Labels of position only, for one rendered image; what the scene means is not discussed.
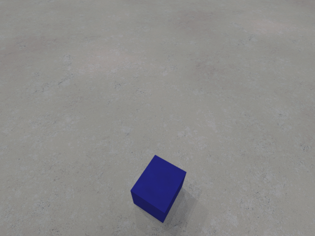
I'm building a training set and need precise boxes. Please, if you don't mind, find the carton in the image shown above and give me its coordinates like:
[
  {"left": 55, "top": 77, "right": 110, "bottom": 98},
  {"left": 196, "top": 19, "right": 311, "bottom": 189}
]
[{"left": 131, "top": 155, "right": 186, "bottom": 223}]

